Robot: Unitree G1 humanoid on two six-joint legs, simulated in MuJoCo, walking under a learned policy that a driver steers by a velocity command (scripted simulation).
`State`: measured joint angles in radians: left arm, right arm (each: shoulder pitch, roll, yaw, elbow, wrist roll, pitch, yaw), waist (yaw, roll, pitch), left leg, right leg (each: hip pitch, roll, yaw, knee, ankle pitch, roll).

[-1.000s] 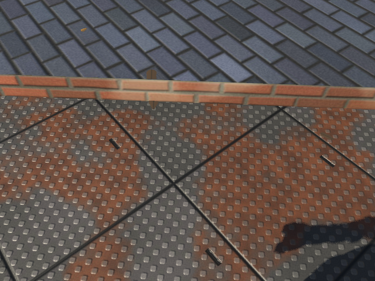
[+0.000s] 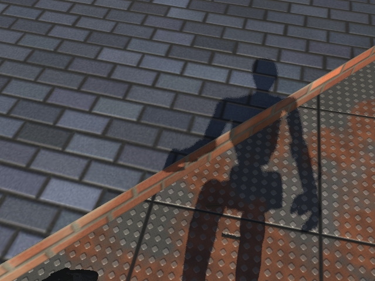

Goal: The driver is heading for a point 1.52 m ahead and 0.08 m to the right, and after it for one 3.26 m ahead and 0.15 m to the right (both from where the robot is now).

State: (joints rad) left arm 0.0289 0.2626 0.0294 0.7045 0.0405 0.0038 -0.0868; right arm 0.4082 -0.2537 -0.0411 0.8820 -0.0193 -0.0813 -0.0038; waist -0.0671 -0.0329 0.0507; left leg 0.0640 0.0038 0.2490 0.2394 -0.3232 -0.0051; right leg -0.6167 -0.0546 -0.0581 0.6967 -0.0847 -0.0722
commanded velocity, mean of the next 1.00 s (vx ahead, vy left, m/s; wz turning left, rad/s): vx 0.50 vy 0.00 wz -0.14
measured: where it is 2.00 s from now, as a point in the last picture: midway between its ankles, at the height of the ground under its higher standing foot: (171, 121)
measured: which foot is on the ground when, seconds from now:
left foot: down 0.00-0.10, up 0.12-0.60, down 0.62-1.00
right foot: up 0.00-0.06, down 0.08-0.64, up 0.66-1.00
